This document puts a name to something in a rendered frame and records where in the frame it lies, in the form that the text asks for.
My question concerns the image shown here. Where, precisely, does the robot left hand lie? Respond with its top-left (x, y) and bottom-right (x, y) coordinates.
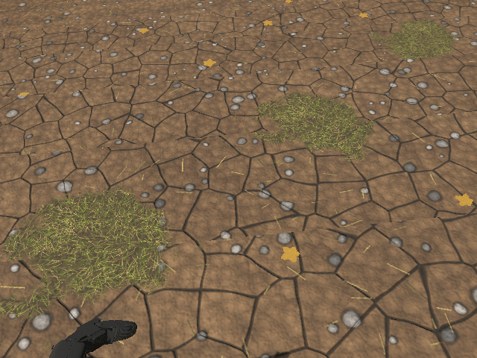
top-left (49, 318), bottom-right (137, 358)

